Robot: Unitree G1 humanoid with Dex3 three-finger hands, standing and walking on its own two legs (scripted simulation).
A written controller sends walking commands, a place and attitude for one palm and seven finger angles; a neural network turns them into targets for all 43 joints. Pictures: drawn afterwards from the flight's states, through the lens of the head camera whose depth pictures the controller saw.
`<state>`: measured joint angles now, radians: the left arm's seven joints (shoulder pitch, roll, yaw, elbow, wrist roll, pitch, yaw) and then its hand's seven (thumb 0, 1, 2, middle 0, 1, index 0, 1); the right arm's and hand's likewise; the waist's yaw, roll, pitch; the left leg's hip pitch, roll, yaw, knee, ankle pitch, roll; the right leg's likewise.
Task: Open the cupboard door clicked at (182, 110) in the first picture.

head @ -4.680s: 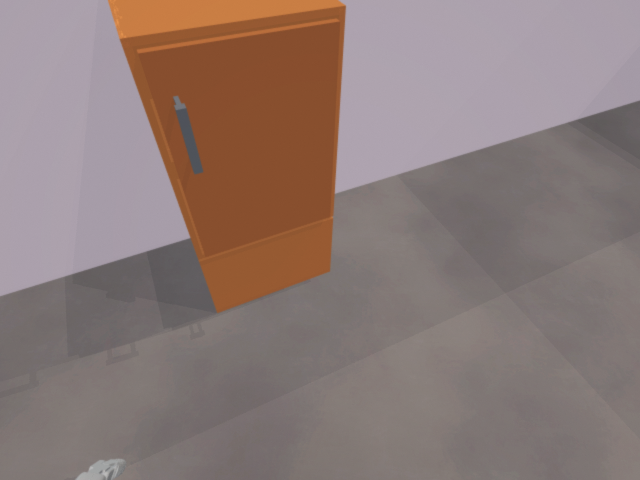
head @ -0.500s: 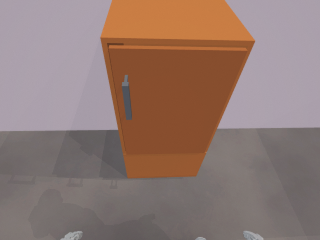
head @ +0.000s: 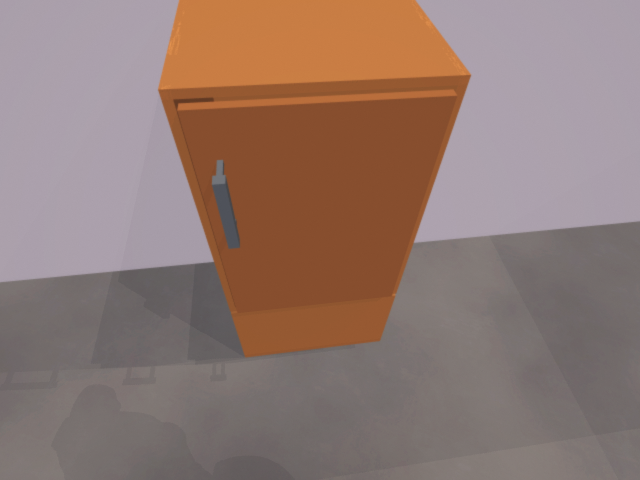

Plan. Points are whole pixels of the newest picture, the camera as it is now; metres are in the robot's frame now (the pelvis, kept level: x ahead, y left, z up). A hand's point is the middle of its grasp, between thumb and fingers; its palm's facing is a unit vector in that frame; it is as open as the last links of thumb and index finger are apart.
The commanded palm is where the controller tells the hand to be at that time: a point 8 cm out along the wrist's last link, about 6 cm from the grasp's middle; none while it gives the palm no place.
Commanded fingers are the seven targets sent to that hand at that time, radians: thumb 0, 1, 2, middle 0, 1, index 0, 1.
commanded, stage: come to a stop and stand still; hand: left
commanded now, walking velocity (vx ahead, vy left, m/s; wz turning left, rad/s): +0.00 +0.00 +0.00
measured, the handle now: (227, 206) +0.53 +0.17 -0.01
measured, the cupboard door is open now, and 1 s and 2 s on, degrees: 0 0 0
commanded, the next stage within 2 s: look again from close up in 0.38 s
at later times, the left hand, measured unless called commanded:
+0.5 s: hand out of the picture -0.03 +0.13 -0.17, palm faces +0.05 -0.98 -0.17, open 7.3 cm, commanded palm none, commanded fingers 0.00 0.90 0.90 -0.20 -0.30 -0.20 -0.30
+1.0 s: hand out of the picture -0.01 +0.19 -0.18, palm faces +0.02 -0.98 -0.21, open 7.4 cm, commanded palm none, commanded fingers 0.00 0.90 0.90 -0.20 -0.30 -0.20 -0.30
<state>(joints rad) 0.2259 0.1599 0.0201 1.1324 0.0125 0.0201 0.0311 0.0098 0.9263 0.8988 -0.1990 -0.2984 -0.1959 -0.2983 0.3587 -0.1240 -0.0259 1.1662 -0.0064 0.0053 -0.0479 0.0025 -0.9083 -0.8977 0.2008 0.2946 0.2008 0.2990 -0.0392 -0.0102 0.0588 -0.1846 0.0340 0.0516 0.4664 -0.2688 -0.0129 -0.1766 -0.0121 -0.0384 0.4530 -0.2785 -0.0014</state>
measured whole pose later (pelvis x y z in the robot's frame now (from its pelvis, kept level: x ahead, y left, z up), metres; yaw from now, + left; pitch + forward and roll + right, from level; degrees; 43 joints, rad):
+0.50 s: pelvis -0.01 -0.03 +0.00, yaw +1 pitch -1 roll +0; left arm 0.29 0.12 0.00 1.15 0.01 -0.01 0.04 0.00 0.92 0.90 -0.20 -0.30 -0.20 -0.30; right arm 0.26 -0.15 -0.01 1.15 -0.01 0.01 -0.04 0.00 -0.92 -0.90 0.20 0.29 0.20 0.30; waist 0.00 0.01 0.04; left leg -0.15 0.08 0.03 0.43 -0.24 -0.06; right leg -0.14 0.03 -0.07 0.41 -0.25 -0.05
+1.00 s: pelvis -0.02 +0.01 +0.00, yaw +1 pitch -1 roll +0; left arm 0.27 0.18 -0.01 1.08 0.01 -0.01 0.03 0.00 0.91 0.90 -0.20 -0.30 -0.20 -0.30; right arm 0.30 -0.15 0.02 1.08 -0.02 -0.02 -0.03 0.01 -0.93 -0.90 0.20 0.29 0.20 0.30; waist 0.00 0.00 0.03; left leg -0.19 -0.01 0.05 0.48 -0.28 0.02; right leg -0.21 -0.03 -0.04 0.50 -0.28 0.01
